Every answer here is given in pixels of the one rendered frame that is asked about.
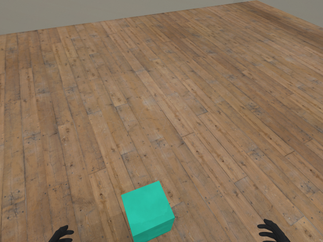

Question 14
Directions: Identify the robot left hand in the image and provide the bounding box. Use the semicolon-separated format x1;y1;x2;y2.
48;225;74;242

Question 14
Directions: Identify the carton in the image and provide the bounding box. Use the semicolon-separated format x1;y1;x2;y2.
121;181;175;242

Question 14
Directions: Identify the robot right hand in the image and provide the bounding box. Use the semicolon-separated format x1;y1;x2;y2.
257;219;290;242

